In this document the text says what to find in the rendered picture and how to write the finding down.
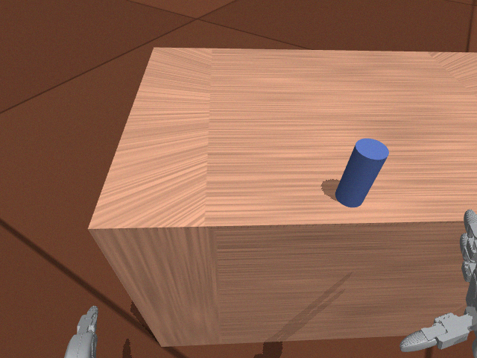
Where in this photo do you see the can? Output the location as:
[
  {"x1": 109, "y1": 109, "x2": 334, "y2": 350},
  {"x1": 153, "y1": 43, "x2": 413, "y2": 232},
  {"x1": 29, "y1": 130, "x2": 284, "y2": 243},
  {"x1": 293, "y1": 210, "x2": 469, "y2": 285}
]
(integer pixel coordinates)
[{"x1": 335, "y1": 138, "x2": 389, "y2": 207}]

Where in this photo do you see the left robot hand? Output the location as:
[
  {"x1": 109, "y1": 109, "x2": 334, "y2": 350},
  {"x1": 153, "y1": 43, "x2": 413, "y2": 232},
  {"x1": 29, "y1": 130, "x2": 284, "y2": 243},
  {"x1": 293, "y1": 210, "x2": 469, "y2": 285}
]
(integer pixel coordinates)
[{"x1": 64, "y1": 306, "x2": 98, "y2": 358}]

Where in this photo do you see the right robot hand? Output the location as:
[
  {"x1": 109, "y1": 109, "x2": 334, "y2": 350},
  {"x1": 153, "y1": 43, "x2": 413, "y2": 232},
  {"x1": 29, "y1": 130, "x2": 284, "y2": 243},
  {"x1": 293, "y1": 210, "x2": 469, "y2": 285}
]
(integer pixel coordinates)
[{"x1": 399, "y1": 210, "x2": 477, "y2": 352}]

